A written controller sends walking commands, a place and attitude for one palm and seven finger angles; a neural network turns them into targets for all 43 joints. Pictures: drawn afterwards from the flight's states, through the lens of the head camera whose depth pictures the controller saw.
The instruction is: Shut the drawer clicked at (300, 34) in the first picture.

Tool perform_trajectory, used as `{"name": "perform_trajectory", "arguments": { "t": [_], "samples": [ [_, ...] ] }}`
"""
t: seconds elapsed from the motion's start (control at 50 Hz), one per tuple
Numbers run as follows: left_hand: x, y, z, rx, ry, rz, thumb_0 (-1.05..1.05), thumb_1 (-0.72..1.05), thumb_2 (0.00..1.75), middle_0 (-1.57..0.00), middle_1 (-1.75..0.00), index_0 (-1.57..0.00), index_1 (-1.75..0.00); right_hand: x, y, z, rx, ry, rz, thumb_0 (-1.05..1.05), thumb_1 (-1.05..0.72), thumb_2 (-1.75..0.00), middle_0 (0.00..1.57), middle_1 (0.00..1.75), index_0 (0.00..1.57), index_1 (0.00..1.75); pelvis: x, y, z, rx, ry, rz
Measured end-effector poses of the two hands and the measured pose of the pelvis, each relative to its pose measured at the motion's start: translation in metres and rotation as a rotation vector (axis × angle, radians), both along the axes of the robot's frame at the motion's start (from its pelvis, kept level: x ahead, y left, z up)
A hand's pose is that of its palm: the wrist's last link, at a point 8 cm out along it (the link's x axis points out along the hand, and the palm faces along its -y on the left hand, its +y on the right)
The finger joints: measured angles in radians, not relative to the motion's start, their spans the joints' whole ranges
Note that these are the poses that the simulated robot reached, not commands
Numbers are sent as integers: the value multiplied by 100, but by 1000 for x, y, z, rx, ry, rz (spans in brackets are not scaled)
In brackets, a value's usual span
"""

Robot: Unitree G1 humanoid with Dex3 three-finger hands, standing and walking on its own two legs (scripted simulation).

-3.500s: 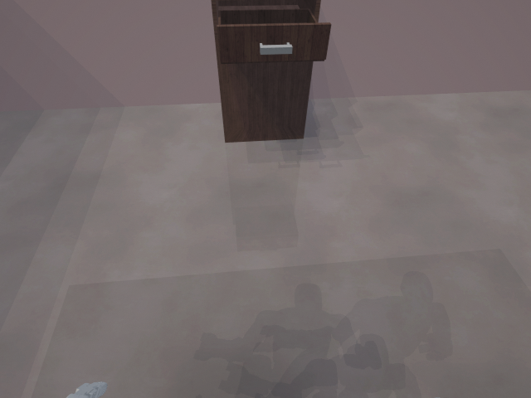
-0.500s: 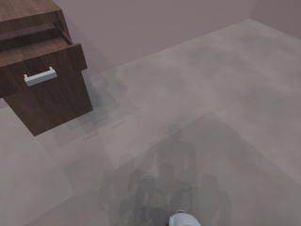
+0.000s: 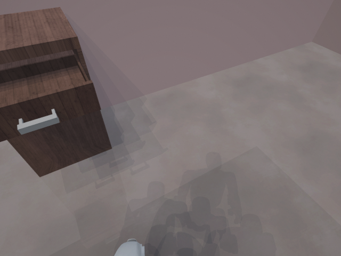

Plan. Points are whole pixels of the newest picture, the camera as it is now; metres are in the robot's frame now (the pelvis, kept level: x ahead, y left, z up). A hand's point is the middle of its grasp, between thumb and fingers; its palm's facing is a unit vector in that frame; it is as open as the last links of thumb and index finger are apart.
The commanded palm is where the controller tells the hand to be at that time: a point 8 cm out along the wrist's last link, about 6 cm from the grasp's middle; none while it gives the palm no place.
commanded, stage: walk to a spot facing it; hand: left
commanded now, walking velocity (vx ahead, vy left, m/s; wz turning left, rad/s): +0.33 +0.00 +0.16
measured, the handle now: (38, 119) +0.55 +0.52 -0.06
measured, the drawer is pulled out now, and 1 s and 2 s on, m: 0.30 0.30 0.30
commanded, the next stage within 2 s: turn to face it in 0.12 s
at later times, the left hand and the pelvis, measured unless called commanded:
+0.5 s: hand (96, 226) +0.23 +0.24 -0.17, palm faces +0.18 -0.97 -0.19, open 7.3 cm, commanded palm none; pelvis +0.17 +0.04 +0.00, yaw +6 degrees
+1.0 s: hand (112, 243) +0.19 +0.17 -0.15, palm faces +0.43 -0.86 -0.28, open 7.3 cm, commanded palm none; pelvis +0.21 -0.03 +0.00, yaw +24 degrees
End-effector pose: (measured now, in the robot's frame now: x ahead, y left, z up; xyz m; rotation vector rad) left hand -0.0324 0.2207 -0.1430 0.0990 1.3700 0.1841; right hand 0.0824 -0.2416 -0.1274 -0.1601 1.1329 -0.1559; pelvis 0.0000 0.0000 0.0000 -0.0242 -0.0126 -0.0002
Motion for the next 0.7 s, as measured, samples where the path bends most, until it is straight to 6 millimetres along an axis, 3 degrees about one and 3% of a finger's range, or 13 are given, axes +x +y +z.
{"name": "perform_trajectory", "arguments": {
  "t": [0.14, 0.2, 0.28, 0.32, 0.42, 0.5, 0.62, 0.7],
  "samples": [
    [-18, 1, -10, -65, 223, 112, 0, 91, 90, -20, -30, -20, -30, 123, 46, -4, -6, -40, 144, 0, -92, -90, 19, 30, 19, 30, 70, 27, -13, -3, 4, 35],
    [-7, 12, -15, -84, 300, 127, 0, 91, 90, -20, -30, -20, -30, 155, 68, -12, -7, -75, 155, 0, -92, -90, 19, 30, 20, 30, 98, 44, -22, -1, -4, 32],
    [49, 36, -12, -57, 251, 100, 1, 91, 90, -20, -30, -20, -30, 152, 85, -10, 13, -29, 106, 0, -91, -90, 19, 30, 20, 30, 126, 54, -12, 7, -24, 18],
    [88, 48, -10, -37, 183, 79, 1, 91, 90, -20, -30, -20, -30, 152, 78, -2, -10, -40, 30, -3, -95, -90, 20, 30, 20, 30, 137, 57, -6, 13, -24, 24],
    [187, 65, -5, 12, -35, 69, 0, 92, 90, -20, -30, -19, -30, 142, 61, 1, -44, 77, 50, -4, -97, -90, 20, 30, 20, 30, 160, 54, 2, 21, -13, 70],
    [248, 64, 4, 37, -170, 74, 0, 92, 90, -20, -30, -19, -30, 134, 52, -4, -30, 170, 63, -2, -95, -90, 20, 30, 20, 30, 174, 44, 1, 32, -6, 111],
    [305, 46, 19, 87, -266, 47, 0, 92, 90, -20, -30, -19, -30, 137, 33, -24, 20, 229, 59, -1, -92, -90, 20, 30, 20, 30, 192, 20, -6, 53, 3, 161],
    [316, 30, 26, 131, -308, 53, 0, 91, 90, -20, -30, -20, -30, 154, 14, -41, 50, 245, 81, 0, -92, -90, 20, 30, 20, 30, 202, 0, -13, 55, -1, 209]
  ]
}}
